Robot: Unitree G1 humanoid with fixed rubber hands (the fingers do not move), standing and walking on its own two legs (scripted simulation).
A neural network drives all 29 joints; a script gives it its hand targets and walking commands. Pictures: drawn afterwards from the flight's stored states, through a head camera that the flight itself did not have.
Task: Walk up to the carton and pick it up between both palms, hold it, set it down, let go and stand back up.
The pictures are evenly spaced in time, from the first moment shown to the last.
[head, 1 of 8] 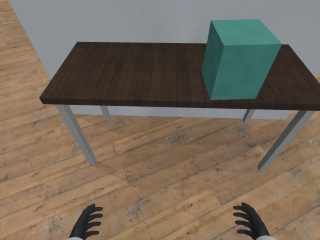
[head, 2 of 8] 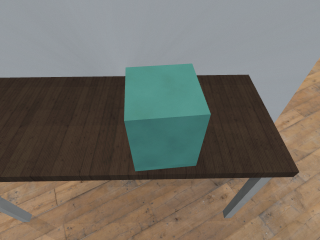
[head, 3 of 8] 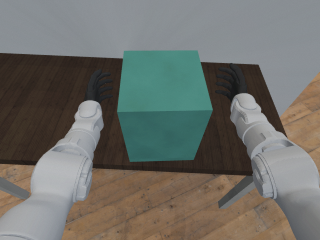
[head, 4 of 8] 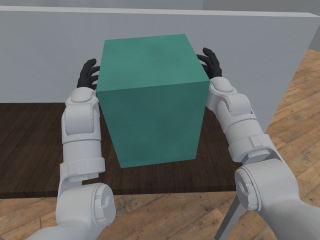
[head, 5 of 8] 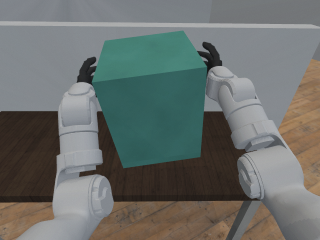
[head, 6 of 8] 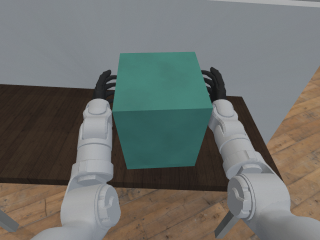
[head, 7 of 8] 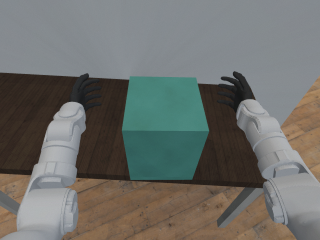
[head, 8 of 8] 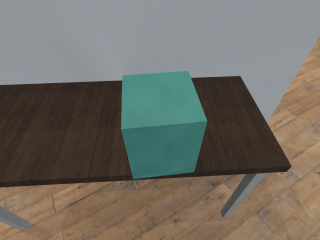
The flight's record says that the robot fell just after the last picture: no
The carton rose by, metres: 0.25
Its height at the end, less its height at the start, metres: +0.00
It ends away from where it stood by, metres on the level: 0.03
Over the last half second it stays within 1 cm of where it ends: yes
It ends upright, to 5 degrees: yes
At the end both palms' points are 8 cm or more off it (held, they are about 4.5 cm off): yes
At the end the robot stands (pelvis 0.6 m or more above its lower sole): yes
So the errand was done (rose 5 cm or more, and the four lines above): yes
